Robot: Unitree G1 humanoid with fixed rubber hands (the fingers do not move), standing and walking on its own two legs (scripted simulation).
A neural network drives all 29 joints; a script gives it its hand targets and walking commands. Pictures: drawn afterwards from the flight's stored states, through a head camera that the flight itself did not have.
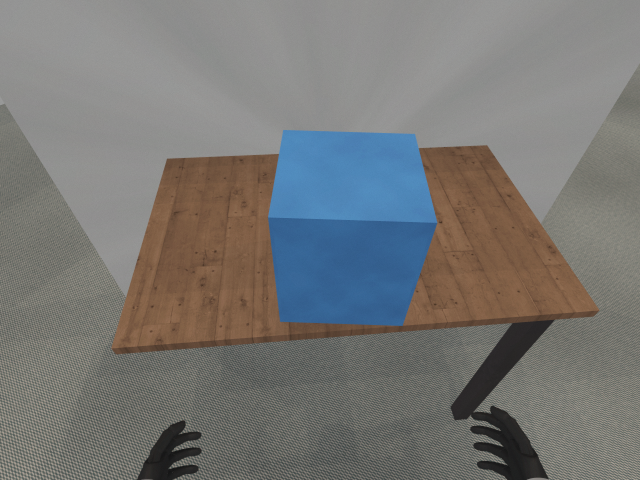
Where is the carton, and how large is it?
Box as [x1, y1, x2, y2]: [268, 130, 436, 325]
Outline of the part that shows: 283,130 268,215 280,321 402,325 436,225 436,219 414,134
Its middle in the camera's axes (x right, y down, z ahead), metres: +0.04 -0.01 +0.64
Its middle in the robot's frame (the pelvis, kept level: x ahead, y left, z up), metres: +0.50 +0.01 +0.01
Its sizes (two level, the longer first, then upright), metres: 0.210 0.200 0.250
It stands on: a table, 0.67 m high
